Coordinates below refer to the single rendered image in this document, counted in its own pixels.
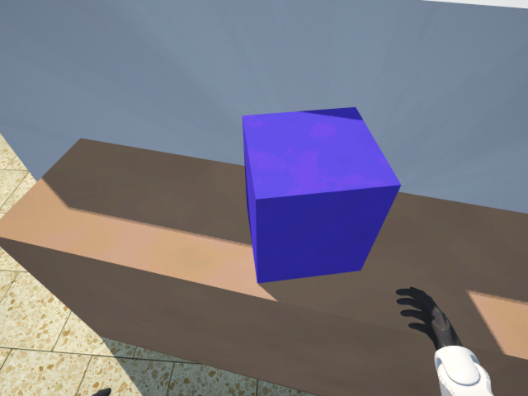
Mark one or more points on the pedestal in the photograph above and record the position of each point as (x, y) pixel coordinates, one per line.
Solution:
(154, 250)

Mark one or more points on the right robot hand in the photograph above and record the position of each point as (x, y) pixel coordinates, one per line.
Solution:
(437, 326)

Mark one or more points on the robot right forearm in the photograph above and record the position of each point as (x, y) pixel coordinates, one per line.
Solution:
(460, 373)

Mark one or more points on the carton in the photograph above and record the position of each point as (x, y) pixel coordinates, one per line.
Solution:
(318, 191)

